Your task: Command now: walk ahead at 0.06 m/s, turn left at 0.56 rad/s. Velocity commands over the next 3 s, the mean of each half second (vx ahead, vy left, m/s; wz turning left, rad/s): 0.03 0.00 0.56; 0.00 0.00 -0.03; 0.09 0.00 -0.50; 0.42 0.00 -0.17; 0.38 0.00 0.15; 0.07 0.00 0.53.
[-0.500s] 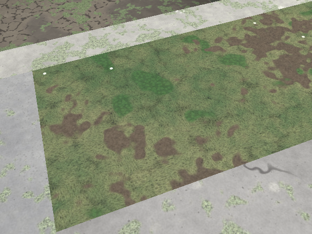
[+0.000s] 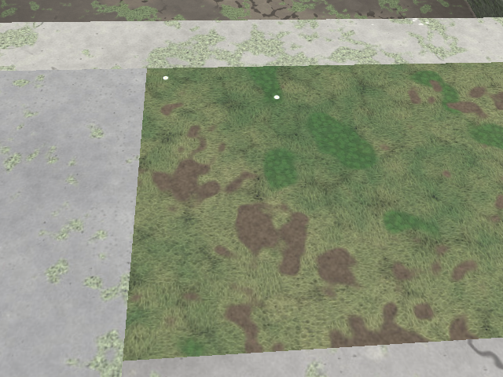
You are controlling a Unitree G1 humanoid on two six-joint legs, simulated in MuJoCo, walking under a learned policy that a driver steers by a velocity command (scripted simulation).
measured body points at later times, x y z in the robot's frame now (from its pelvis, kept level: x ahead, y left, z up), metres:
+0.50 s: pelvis +0.03 -0.05 +0.01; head +0.06 -0.07 +0.46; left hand +0.07 +0.25 -0.08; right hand +0.26 -0.29 -0.09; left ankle -0.01 +0.08 -0.64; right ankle +0.07 -0.17 -0.73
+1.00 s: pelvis +0.02 -0.03 +0.00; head +0.04 -0.03 +0.45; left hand +0.05 +0.28 -0.10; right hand +0.24 -0.24 -0.09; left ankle -0.03 +0.08 -0.73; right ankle +0.03 -0.15 -0.68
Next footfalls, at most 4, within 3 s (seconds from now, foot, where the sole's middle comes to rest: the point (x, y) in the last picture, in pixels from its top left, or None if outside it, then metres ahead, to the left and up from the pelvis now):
0.32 right None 0.11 -0.15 -0.77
0.70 left None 0.01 0.09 -0.77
1.14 right None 0.08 -0.15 -0.77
1.74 left None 0.22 0.07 -0.77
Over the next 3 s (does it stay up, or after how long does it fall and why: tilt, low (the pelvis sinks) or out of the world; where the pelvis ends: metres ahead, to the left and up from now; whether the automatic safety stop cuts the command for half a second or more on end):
stays up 0.60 -0.10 0.01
